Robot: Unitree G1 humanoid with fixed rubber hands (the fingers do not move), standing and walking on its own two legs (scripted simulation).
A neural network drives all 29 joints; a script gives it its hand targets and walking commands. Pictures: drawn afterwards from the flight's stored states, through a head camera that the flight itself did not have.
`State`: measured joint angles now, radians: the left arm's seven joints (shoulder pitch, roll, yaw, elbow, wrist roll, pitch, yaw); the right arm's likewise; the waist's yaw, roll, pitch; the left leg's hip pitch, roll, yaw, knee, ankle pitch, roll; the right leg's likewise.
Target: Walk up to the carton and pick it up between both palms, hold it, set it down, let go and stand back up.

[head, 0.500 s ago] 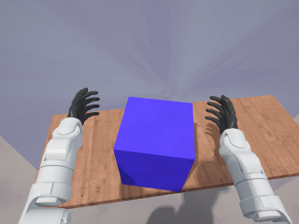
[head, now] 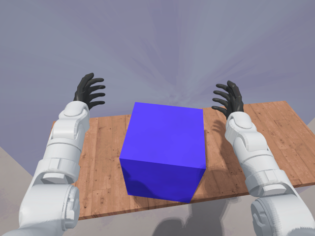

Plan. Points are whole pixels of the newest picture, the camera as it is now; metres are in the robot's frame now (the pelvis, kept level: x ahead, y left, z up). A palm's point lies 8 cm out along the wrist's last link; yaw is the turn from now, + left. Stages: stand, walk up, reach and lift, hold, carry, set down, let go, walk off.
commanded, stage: reach and lift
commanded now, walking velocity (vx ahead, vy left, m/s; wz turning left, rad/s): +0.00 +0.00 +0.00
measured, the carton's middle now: (163, 154) +0.39 -0.03 -0.07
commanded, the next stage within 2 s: none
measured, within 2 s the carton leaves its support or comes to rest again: neither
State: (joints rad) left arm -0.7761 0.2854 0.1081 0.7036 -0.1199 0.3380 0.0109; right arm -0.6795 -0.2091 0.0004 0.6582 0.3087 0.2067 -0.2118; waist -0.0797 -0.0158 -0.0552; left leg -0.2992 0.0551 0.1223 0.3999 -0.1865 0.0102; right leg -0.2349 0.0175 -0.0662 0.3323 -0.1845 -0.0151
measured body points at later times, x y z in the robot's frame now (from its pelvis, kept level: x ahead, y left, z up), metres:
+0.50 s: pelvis -0.01 +0.00 -0.02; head +0.04 +0.02 +0.42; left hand +0.42 +0.16 +0.02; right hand +0.39 -0.19 +0.02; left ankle +0.01 +0.11 -0.75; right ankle -0.01 -0.11 -0.75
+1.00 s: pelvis -0.04 +0.01 -0.06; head +0.04 +0.02 +0.38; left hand +0.42 +0.15 -0.01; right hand +0.39 -0.19 -0.02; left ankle +0.01 +0.11 -0.75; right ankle -0.01 -0.11 -0.75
